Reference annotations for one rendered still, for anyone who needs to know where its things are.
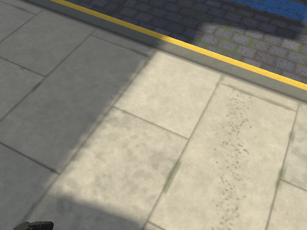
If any robot left hand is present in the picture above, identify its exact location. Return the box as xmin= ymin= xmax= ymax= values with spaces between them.
xmin=13 ymin=220 xmax=54 ymax=230

